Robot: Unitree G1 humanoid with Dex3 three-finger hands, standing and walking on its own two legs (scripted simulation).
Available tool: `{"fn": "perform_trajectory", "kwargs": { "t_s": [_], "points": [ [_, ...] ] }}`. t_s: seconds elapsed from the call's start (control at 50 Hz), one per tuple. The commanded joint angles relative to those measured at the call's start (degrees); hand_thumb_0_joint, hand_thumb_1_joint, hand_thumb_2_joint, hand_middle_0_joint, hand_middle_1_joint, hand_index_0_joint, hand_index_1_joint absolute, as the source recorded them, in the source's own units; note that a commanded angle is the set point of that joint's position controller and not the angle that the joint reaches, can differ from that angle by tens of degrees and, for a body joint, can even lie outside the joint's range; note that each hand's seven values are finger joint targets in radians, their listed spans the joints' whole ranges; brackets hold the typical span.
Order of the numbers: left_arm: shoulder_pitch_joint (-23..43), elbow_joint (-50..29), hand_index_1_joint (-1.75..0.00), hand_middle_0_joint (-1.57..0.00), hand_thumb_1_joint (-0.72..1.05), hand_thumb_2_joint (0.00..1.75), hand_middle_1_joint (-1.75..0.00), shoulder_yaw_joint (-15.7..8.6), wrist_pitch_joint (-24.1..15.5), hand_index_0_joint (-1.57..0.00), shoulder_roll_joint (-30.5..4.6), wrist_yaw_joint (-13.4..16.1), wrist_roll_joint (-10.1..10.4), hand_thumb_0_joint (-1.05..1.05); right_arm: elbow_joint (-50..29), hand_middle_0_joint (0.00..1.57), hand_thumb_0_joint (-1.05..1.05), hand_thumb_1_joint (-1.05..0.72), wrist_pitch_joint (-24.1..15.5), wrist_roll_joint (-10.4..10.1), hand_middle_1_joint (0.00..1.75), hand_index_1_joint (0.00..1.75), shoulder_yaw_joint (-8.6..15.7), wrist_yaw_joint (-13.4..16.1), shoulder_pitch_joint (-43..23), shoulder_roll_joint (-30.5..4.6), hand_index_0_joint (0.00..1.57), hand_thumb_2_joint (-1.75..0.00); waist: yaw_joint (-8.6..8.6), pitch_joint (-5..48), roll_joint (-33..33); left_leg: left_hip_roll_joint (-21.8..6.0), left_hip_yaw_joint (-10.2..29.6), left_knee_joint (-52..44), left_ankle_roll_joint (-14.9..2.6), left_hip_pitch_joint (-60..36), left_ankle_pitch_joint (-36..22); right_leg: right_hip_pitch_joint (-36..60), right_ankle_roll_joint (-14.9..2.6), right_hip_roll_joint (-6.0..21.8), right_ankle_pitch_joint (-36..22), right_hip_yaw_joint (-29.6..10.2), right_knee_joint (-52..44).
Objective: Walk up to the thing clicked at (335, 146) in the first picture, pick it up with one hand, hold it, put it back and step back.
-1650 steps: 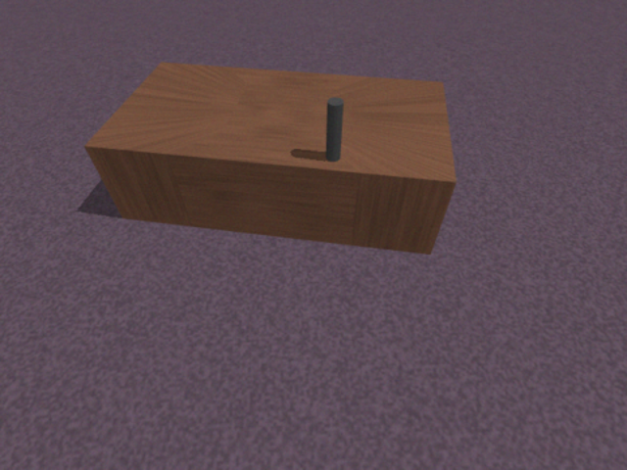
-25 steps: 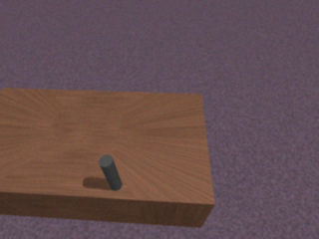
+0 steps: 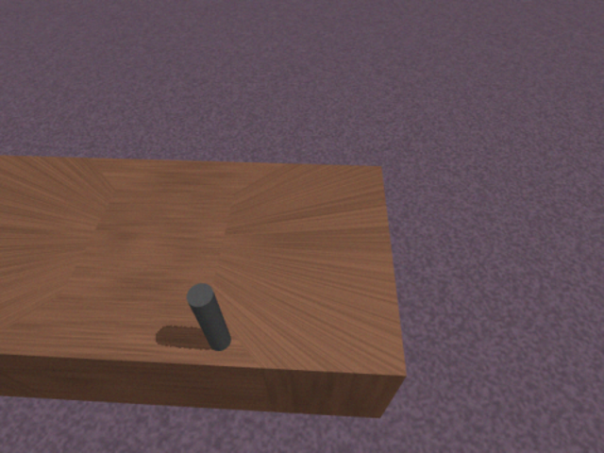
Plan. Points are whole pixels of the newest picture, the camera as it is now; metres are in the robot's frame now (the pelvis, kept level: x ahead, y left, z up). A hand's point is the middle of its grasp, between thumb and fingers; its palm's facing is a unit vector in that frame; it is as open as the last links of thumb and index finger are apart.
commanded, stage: step back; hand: left
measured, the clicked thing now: (211, 320) +0.44 +0.21 -0.28
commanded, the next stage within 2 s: none
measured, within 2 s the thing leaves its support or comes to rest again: neither
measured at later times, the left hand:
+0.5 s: hand out of the picture +0.03 +0.33 -0.18, palm faces -0.07 -0.93 -0.35, open 7.4 cm
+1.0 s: hand out of the picture -0.06 +0.33 -0.15, palm faces -0.06 -0.91 -0.41, open 7.4 cm
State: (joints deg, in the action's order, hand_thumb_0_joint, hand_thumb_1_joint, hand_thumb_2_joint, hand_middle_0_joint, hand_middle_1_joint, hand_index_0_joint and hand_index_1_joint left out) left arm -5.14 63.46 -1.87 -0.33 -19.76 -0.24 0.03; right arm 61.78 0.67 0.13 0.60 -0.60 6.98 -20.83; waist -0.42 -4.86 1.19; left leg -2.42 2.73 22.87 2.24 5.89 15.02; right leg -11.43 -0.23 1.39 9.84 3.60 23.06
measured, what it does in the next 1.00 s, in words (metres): walks backwards: right foot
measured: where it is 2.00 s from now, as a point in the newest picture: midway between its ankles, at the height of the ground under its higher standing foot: outside the picture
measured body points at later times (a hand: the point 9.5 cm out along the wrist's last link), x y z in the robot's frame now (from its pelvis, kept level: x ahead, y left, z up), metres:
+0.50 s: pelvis -0.09 +0.08 -0.01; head +0.00 +0.10 +0.43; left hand +0.03 +0.38 -0.15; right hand -0.03 -0.24 -0.12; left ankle -0.08 +0.16 -0.74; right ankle -0.13 -0.06 -0.67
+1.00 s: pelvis -0.20 +0.08 -0.02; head -0.13 +0.07 +0.43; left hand -0.06 +0.38 -0.12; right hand -0.11 -0.25 -0.14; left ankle -0.24 +0.22 -0.71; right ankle -0.14 -0.03 -0.74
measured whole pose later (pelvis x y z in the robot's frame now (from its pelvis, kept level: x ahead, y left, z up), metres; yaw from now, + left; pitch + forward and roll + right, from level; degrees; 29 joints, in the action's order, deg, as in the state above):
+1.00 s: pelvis -0.20 +0.08 -0.02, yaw -2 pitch -1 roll +1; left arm -6.4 43.7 -3.4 2.3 -20.4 0.8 -2.1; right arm 49.4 1.9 -0.2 2.7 1.4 7.9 -24.0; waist -0.8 -10.3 0.3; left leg 3.0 4.9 47.9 1.2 17.3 28.2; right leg -20.8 -1.5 -0.4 12.4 -1.5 34.1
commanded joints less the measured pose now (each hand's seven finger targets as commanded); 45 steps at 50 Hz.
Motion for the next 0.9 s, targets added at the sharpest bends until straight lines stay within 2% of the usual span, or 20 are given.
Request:
{"fn": "perform_trajectory", "kwargs": {
  "t_s": [0.0, 0.02, 0.04, 0.14, 0.2, 0.22, 0.24, 0.26, 0.28, 0.3, 0.36, 0.42, 0.52, 0.6, 0.64, 0.68, 0.7, 0.72, 0.8, 0.88],
  "points": [
    [1.06, -6.49, -0.30, -0.20, 0.90, 0.90, -0.30, -5.15, -0.27, -0.20, -17.97, 1.49, 0.41, 0.00, -5.51, 0.20, 0.00, -0.90, 0.47, -0.84, 0.30, 0.30, 3.26, 0.85, 0.36, -11.65, 0.20, -0.90, 0.01, 7.97, -7.70, 3.35, -2.72, 17.64, -3.41, 7.52, -6.70, 6.23, -10.59, 15.72, -29.45, -13.62, -2.17],
    [3.03, -8.41, -0.30, -0.20, 0.90, 0.90, -0.30, -5.20, -0.12, -0.20, -17.79, 1.58, -0.15, 0.00, -5.94, 0.20, 0.00, -0.90, 1.23, -0.68, 0.30, 0.30, 3.70, 0.66, 1.28, -11.54, 0.20, -0.90, 0.33, 8.44, -11.20, 5.08, -2.00, 25.60, -3.94, 9.05, 11.68, 3.67, -13.51, 19.51, -26.41, -17.09, -3.79],
    [4.28, -9.80, -0.30, -0.20, 0.90, 0.90, -0.30, -5.41, -0.08, -0.20, -17.97, 1.65, -0.99, 0.00, -6.58, 0.20, 0.00, -0.90, 1.86, -0.41, 0.30, 0.30, 4.13, 0.44, 2.20, -12.01, 0.20, -0.90, 0.70, 8.49, -10.86, 4.04, 0.59, 31.98, -4.41, 9.28, 16.54, 0.26, -14.99, 20.88, -21.84, -17.49, -3.93],
    [7.87, -14.13, -0.30, -0.20, 0.90, 0.90, -0.30, -4.91, 1.00, -0.20, -16.69, 1.91, -2.21, 0.00, -8.32, 0.20, 0.00, -0.90, 2.30, -0.52, 0.30, 0.30, 5.29, -0.09, 7.21, -12.28, 0.20, -0.90, 2.35, 10.18, -13.12, 2.31, 1.20, 26.58, -4.76, 10.88, 12.76, -1.41, -11.48, 16.39, -19.19, -11.37, 3.19],
    [8.62, -15.71, -0.30, -0.20, 0.90, 0.90, -0.30, -4.19, 2.63, -0.20, -15.60, 1.79, -0.77, 0.00, -7.39, 0.20, 0.00, -0.90, 1.25, 1.06, 0.30, 0.30, 5.91, 0.51, 9.79, -12.07, 0.20, -0.90, 3.93, 8.12, -8.44, 1.29, 0.26, 3.01, -3.19, 6.80, -4.00, -3.80, -6.44, 11.69, -10.91, -9.20, 13.53],
    [6.56, -16.33, -0.30, -0.20, 0.90, 0.90, -0.30, -3.59, 3.29, -0.20, -12.32, 1.78, 0.14, 0.00, -8.44, 0.20, 0.00, -0.90, 0.82, 2.45, 0.30, 0.30, 6.84, 0.80, 7.78, -15.74, 0.20, -0.90, 2.62, 6.62, 6.10, -6.17, 12.42, -3.87, -3.45, 6.14, -19.06, -9.16, -3.20, 2.17, 1.56, -5.39, 23.77],
    [6.05, -16.35, -0.30, -0.20, 0.90, 0.90, -0.30, -3.27, 3.78, -0.20, -10.18, 2.34, 0.29, 0.00, -9.69, 0.20, 0.00, -0.90, 0.49, 3.15, 0.30, 0.30, 7.57, 0.86, 5.28, -20.48, 0.20, -0.90, 1.68, 4.39, 13.21, -11.79, 22.13, -4.61, -5.45, 3.49, -30.82, -19.15, -1.42, -7.48, 25.41, -9.00, 30.72],
    [3.12, -15.14, -0.30, -0.20, 0.90, 0.90, -0.30, -3.90, 4.31, -0.20, -12.09, 2.92, -0.23, 0.00, -10.65, 0.20, 0.00, -0.90, 0.37, 3.17, 0.30, 0.30, 7.50, 1.00, 3.39, -20.82, 0.20, -0.90, 0.61, 5.38, 6.74, -13.99, 19.71, -1.21, -8.82, 5.14, -36.24, -17.43, -1.36, -7.06, 27.61, -13.82, 37.40],
    [3.28, -14.94, -0.30, -0.20, 0.90, 0.90, -0.30, -4.03, 4.20, -0.20, -12.02, 3.34, -0.21, 0.00, -11.96, 0.20, 0.00, -0.90, 0.33, 2.51, 0.30, 0.30, 7.52, 1.14, 2.86, -22.21, 0.20, -0.90, 2.48, 6.13, 12.33, -16.64, 24.75, -3.04, -10.40, 8.32, -34.05, -16.44, -1.06, -8.26, 28.63, -15.67, 40.77],
    [4.86, -14.70, -0.30, -0.20, 0.90, 0.90, -0.30, -4.35, 4.20, -0.20, -13.54, 3.51, -0.54, 0.00, -12.59, 0.20, 0.00, -0.90, 0.29, 2.35, 0.30, 0.30, 7.44, 1.46, 0.39, -20.55, 0.20, -0.90, 2.04, 5.70, 10.05, -15.67, 21.90, -3.01, -11.18, 7.56, -30.85, -16.88, -1.47, -7.86, 25.33, -17.49, 43.93],
    [-1.28, -13.75, -0.30, -0.20, 0.90, 0.90, -0.30, -4.10, 4.01, -0.20, -13.40, 3.05, 0.32, 0.00, -13.98, 0.20, 0.00, -0.90, -0.18, 2.50, 0.30, 0.30, 6.21, 2.49, -3.11, -15.01, 0.20, -0.90, -2.23, 6.64, 7.34, -8.02, 8.86, 2.79, -7.78, -1.97, -33.46, -22.65, -1.00, -7.82, 15.15, -16.96, 46.76],
    [-1.01, -15.32, -0.30, -0.20, 0.90, 0.90, -0.30, -4.17, 3.06, -0.20, -12.47, 2.48, -0.76, 0.00, -13.42, 0.20, 0.00, -0.90, -0.20, 1.46, 0.30, 0.30, 6.41, 3.18, 2.76, -12.80, 0.20, -0.90, 0.70, 9.94, 6.74, -8.51, 9.23, 5.51, -7.67, -12.80, -38.44, -22.34, 0.92, -6.25, 15.02, -13.72, 40.57],
    [1.11, -17.66, -0.30, -0.20, 0.90, 0.90, -0.30, -4.33, 2.49, -0.20, -12.29, 2.19, -0.95, 0.00, -14.19, 0.20, 0.00, -0.90, 0.24, 1.33, 0.30, 0.30, 6.84, 3.31, 5.63, -13.89, 0.20, -0.90, 3.53, 7.69, 4.47, -11.65, 9.85, 5.68, -12.57, -11.47, -36.58, -17.25, 1.50, -4.50, 18.56, -10.88, 26.81],
    [-4.77, -16.35, -0.30, -0.20, 0.90, 0.90, -0.30, -4.57, 1.90, -0.20, -11.18, 1.67, -1.30, 0.00, -15.98, 0.20, 0.00, -0.90, 0.51, 0.81, 0.30, 0.30, 6.79, 2.76, 1.30, -14.83, 0.20, -0.90, 0.99, 10.44, 5.65, -12.20, 8.99, 7.88, -13.78, -5.10, -27.06, -7.04, -0.38, -2.48, 13.67, -6.54, 13.61],
    [-7.98, -15.02, -0.30, -0.20, 0.90, 0.90, -0.30, -4.95, 1.47, -0.20, -11.36, 1.47, -1.75, 0.00, -16.60, 0.20, 0.00, -0.90, 0.79, 0.32, 0.30, 0.30, 6.53, 2.44, -0.90, -15.20, 0.20, -0.90, -0.79, 10.33, 3.44, -10.60, 7.42, 10.03, -11.48, 1.72, -21.67, 0.64, -1.88, -2.66, 3.34, -6.33, 5.01],
    [-8.12, -15.87, -0.30, -0.20, 0.90, 0.90, -0.30, -6.02, 1.00, -0.20, -15.27, 1.46, -2.29, 0.00, -17.38, 0.20, 0.00, -0.90, 0.81, -0.42, 0.30, 0.30, 5.56, 2.16, -2.27, -12.80, 0.20, -0.90, -0.81, 9.68, -6.86, -3.50, 3.45, 17.27, -6.37, 13.02, -7.58, 4.86, -6.75, 6.24, -10.65, -19.79, 2.82],
    [-5.41, -17.02, -0.30, -0.20, 0.90, 0.90, -0.30, -6.73, 1.16, -0.20, -19.15, 1.18, -1.60, 0.00, -17.63, 0.20, 0.00, -0.90, 1.08, -0.55, 0.30, 0.30, 5.16, 2.20, -4.60, -10.75, 0.20, -0.90, -2.03, 5.05, -16.69, 6.59, -1.95, 27.65, -2.97, 16.16, 9.28, -2.20, -15.33, 15.74, -13.62, -31.60, -2.35],
    [-2.33, -19.27, -0.30, -0.20, 0.90, 0.90, -0.30, -6.86, 0.83, -0.20, -20.50, 1.30, -2.29, 0.00, -16.86, 0.20, 0.00, -0.90, 1.61, -0.17, 0.30, 0.30, 5.76, 2.65, -3.48, -11.77, 0.20, -0.90, -2.43, 2.33, -18.91, 7.59, 3.25, 40.68, -2.12, 15.41, 22.24, -8.79, -20.12, 21.69, -15.38, -38.55, -4.75],
    [1.11, -21.58, -0.30, -0.20, 0.90, 0.90, -0.30, -6.01, 0.95, -0.20, -14.19, 1.91, -1.43, 0.00, -14.04, 0.20, 0.00, -0.90, 1.20, -0.48, 0.30, 0.30, 4.86, 2.31, 2.10, -11.79, 0.20, -0.90, 0.75, 2.62, -8.16, 10.27, 6.76, 46.38, -1.97, 18.76, 15.29, -4.05, -12.96, 11.39, -23.30, -19.50, 0.74],
    [-3.13, -22.62, -0.30, -0.20, 0.90, 0.90, -0.30, -5.80, 1.59, -0.20, -13.43, 1.81, -2.20, 0.00, -15.56, 0.20, 0.00, -0.90, 0.45, -0.56, 0.30, 0.30, 3.98, 2.76, 2.33, -11.48, 0.20, -0.90, -1.85, 6.79, -7.93, 8.16, 3.00, 34.18, -0.75, 20.67, 14.52, 6.95, -11.96, 8.84, -22.86, -16.61, 3.94]
  ]
}}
